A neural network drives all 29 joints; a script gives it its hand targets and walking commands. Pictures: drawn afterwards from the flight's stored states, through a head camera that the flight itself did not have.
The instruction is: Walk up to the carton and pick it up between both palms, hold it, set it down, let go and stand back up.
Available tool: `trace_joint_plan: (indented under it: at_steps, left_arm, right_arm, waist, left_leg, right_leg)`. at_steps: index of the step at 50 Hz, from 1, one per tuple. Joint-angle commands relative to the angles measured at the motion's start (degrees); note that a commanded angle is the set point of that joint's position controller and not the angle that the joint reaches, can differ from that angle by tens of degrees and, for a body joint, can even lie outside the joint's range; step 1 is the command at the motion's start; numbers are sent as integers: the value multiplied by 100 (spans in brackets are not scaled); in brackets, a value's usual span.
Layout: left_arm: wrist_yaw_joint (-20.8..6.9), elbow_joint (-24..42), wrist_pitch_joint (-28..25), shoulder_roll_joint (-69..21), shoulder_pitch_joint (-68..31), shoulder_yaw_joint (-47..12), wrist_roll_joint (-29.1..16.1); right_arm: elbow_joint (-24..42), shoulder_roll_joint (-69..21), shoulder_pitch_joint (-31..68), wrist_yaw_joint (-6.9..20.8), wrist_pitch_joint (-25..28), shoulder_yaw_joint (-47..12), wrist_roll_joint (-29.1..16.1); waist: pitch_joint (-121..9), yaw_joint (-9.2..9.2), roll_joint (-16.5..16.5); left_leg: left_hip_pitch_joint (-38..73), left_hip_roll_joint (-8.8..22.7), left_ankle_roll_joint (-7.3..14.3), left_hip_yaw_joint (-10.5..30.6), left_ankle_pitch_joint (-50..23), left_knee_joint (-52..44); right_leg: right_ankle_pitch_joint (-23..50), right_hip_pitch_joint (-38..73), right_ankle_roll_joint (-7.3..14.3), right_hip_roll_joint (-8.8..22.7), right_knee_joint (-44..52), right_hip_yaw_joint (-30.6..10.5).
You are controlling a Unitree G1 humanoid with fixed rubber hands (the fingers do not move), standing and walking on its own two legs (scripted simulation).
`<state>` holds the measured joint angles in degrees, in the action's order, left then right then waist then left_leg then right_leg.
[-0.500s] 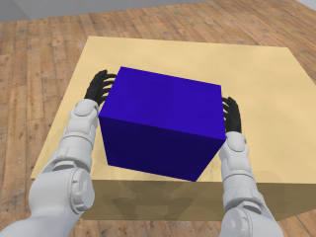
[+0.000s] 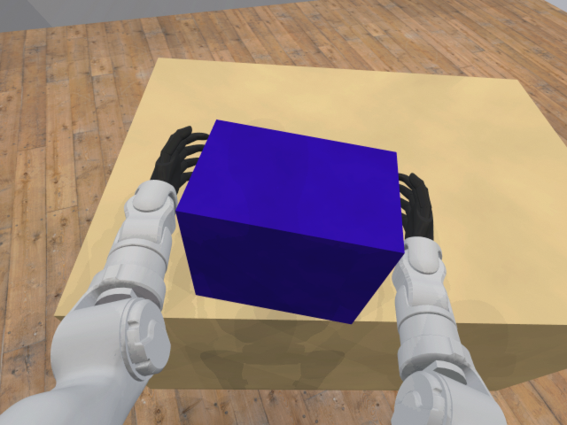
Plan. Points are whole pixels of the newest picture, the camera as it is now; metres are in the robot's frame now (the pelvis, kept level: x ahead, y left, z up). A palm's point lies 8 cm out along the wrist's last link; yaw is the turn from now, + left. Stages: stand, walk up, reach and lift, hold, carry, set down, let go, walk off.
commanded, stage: set down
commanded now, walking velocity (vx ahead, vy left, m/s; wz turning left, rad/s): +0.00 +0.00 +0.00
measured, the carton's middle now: (288, 228) +0.42 -0.02 +0.01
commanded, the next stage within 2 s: none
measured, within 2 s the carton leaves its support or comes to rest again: neither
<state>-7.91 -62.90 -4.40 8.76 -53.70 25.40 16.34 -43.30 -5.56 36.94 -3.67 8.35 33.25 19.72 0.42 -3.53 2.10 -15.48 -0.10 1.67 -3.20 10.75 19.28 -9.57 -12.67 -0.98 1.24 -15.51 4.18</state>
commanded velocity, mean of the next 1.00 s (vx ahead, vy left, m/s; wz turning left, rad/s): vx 0.00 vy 0.00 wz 0.00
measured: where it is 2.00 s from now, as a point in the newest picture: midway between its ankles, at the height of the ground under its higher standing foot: outside the picture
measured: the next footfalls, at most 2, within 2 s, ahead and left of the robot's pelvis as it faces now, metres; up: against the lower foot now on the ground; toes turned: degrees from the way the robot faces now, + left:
none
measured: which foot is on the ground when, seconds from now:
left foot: down 0.00-1.00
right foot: down 0.00-1.00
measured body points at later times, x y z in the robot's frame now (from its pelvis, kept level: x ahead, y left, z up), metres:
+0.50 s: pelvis +0.00 +0.00 +0.00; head +0.07 +0.02 +0.44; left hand +0.47 +0.16 +0.07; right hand +0.39 -0.20 +0.06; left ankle -0.02 +0.09 -0.75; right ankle -0.03 -0.13 -0.75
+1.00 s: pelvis +0.00 +0.00 +0.00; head +0.07 +0.02 +0.44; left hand +0.47 +0.16 +0.07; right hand +0.39 -0.20 +0.06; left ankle -0.02 +0.09 -0.75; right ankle -0.03 -0.13 -0.75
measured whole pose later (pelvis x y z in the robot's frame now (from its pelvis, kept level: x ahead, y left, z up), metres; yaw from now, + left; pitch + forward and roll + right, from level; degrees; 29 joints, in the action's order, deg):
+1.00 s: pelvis +0.00 +0.00 +0.00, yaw +0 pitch +8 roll -1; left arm -8.7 -66.1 -9.5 10.0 -54.2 29.3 19.7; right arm -46.6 -7.0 39.8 -3.0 12.8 37.4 21.7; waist 0.3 -4.5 1.9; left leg -18.0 0.3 1.6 -3.4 11.6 21.3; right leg -10.3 -15.0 -0.8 1.3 -17.3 5.0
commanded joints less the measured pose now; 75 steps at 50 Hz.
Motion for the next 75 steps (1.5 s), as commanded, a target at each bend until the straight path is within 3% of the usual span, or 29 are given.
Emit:
trace_joint_plan:
  at_steps: [1,5,7,12,20,31,33,37,39,40,41,45,46,47,49,50,51,53,57,59,61,63,65,68,69,70,71,73,75]
  left_arm:
    - [-577,150,-125,-2923,-2525,-1107,114]
    - [-445,231,-220,-3070,-2496,-1290,78]
    - [-434,85,-230,-3063,-2417,-1191,174]
    - [-473,-123,-297,-2849,-2404,-1050,172]
    - [-511,-202,-490,-2866,-2554,-1083,203]
    - [-529,-416,-577,-2632,-2466,-822,340]
    - [-549,-464,-588,-2624,-2381,-724,392]
    - [-526,-584,-616,-2611,-2227,-677,387]
    - [-545,-668,-591,-2483,-2364,-611,373]
    - [-522,-498,-598,-2372,-2348,-561,418]
    - [-537,-594,-587,-2347,-2487,-531,443]
    - [-482,-531,-602,-2423,-2353,-626,479]
    - [-486,-465,-593,-2462,-2152,-608,459]
    - [-495,-457,-570,-2450,-2193,-630,522]
    - [-465,-480,-529,-2323,-2085,-482,538]
    - [-462,-616,-529,-2228,-2151,-399,584]
    - [-481,-520,-528,-2171,-2079,-348,562]
    - [-456,-487,-603,-1970,-2213,-374,487]
    - [-340,-585,-643,-1386,-2208,-392,393]
    - [-153,-614,-706,-815,-2282,-502,177]
    - [118,-830,-807,127,-2121,-558,-112]
    - [496,-864,-987,983,-2369,-1131,-773]
    - [713,-1292,-1157,1297,-2787,-1716,-1595]
    - [691,-1975,-1556,1868,-3132,-2291,-2431]
    - [673,-2160,-1640,1758,-3206,-2548,-2634]
    - [612,-2320,-1683,1648,-3069,-2718,-2740]
    - [568,-2489,-1722,1681,-3188,-2823,-2838]
    - [502,-2636,-1792,1812,-3180,-2962,-2981]
    - [500,-2776,-1825,1967,-3239,-3123,-3054]
  right_arm:
    - [23,-2704,3171,628,305,-1824,162]
    - [-90,-2591,3091,675,460,-1824,111]
    - [-300,-2549,2972,682,457,-1746,220]
    - [-282,-2527,3017,711,414,-1620,259]
    - [-408,-2820,2942,641,471,-1673,268]
    - [-618,-2696,2695,653,403,-1433,395]
    - [-581,-2711,2657,648,394,-1347,443]
    - [-689,-2645,2541,655,431,-1397,396]
    - [-836,-2526,2602,636,367,-1213,449]
    - [-697,-2392,2471,647,361,-1210,452]
    - [-734,-2496,2560,631,315,-1109,505]
    - [-885,-2392,2443,684,369,-1107,530]
    - [-846,-2389,2260,702,371,-1098,480]
    - [-881,-2311,2287,687,372,-993,541]
    - [-820,-2218,2341,685,377,-1012,457]
    - [-947,-2306,2258,675,319,-989,507]
    - [-783,-2228,2220,671,319,-1049,481]
    - [-697,-2174,2260,629,339,-1080,427]
    - [-1068,-1601,2155,531,346,-872,473]
    - [-1123,-1006,2097,415,425,-847,285]
    - [-1510,-104,2057,203,470,-831,-58]
    - [-1788,764,2294,-74,601,-1315,-850]
    - [-1997,950,2705,-303,683,-1813,-1554]
    - [-2119,1499,3227,-532,920,-2405,-2280]
    - [-2298,1597,3410,-557,998,-2563,-2473]
    - [-2386,1711,3383,-596,1104,-2603,-2599]
    - [-2627,1925,3512,-592,1166,-2648,-2703]
    - [-2687,2225,3571,-599,1254,-2784,-2908]
    - [-2955,2488,3706,-554,1318,-2919,-3234]
  waist:
    - [-2839,-38,-514]
    - [-3071,-95,-700]
    - [-2902,-92,-739]
    - [-2656,-104,-433]
    - [-2752,-143,-651]
    - [-2607,-281,-537]
    - [-2353,-186,-592]
    - [-2364,-156,-477]
    - [-2119,-232,-427]
    - [-2170,-148,-492]
    - [-2049,-257,-437]
    - [-2306,-335,-723]
    - [-2250,-218,-722]
    - [-2187,-316,-749]
    - [-2130,-187,-634]
    - [-1839,-238,-543]
    - [-1892,-122,-448]
    - [-2095,-161,-457]
    - [-2077,-209,-593]
    - [-2270,-262,-656]
    - [-2268,-195,-683]
    - [-2794,-135,-830]
    - [-3629,-222,-753]
    - [-4807,-358,-746]
    - [-4867,-332,-844]
    - [-4855,-462,-816]
    - [-4823,-465,-876]
    - [-4928,-521,-705]
    - [-4970,-396,-845]
  left_leg:
    - [1251,81,-385,-121,-2064,122]
    - [1781,190,-478,8,-2782,367]
    - [1762,191,-494,-13,-2723,406]
    - [1440,130,-403,-30,-2185,257]
    - [1302,149,-396,-36,-2421,392]
    - [1064,144,-327,-17,-1775,223]
    - [993,153,-288,-13,-1581,208]
    - [1114,123,-316,14,-1975,257]
    - [928,149,-297,-22,-1515,122]
    - [935,133,-303,10,-1546,141]
    - [987,148,-294,-20,-1432,156]
    - [1454,184,-382,65,-2153,346]
    - [1609,173,-371,30,-2211,378]
    - [1467,144,-389,55,-2116,369]
    - [1536,189,-367,13,-2066,304]
    - [1319,168,-312,-31,-1801,290]
    - [1255,135,-271,-8,-1768,241]
    - [1031,99,-246,-43,-1734,235]
    - [1142,152,-302,-23,-1730,256]
    - [1300,205,-372,-1,-1969,326]
    - [1193,195,-370,25,-1965,415]
    - [959,194,-447,45,-2165,601]
    - [709,211,-467,106,-2424,998]
    - [230,150,-464,153,-2839,1545]
    - [178,200,-517,212,-2999,1683]
    - [285,211,-577,239,-3081,1814]
    - [443,237,-613,304,-3277,1910]
    - [374,149,-635,291,-3253,1961]
    - [332,119,-724,315,-3427,2067]
  right_leg:
    - [2103,877,-117,-69,-236,186]
    - [1861,397,-25,-176,-209,268]
    - [1594,165,53,-165,-124,276]
    - [1537,329,-47,-179,-158,286]
    - [2005,349,-73,-112,-364,226]
    - [1606,258,-128,-113,-291,248]
    - [1441,212,-86,-76,-245,190]
    - [1596,222,-102,-92,-261,186]
    - [1319,234,-114,-94,-202,224]
    - [1217,173,-124,-93,-258,261]
    - [1111,72,-136,-87,-188,256]
    - [1210,-238,-64,-182,-159,289]
    - [1163,-324,-48,-165,-162,309]
    - [1059,-377,-49,-189,-110,321]
    - [1026,-286,-58,-187,-78,334]
    - [863,-337,-78,-146,-75,268]
    - [1069,-169,-100,-133,-139,270]
    - [1429,133,-146,-105,-247,160]
    - [1085,-171,-95,-153,-176,217]
    - [1100,-355,-103,-201,-194,260]
    - [1115,-517,-54,-189,-249,167]
    - [1336,-663,-22,-242,-395,45]
    - [1857,-837,62,-241,-720,-91]
    - [3173,-730,9,-152,-1359,-178]
    - [3138,-916,10,-165,-1452,-115]
    - [3133,-1136,-12,-192,-1430,-27]
    - [2984,-1415,5,-221,-1426,4]
    - [3066,-1455,-46,-271,-1487,48]
    - [2985,-1692,-17,-321,-1589,0]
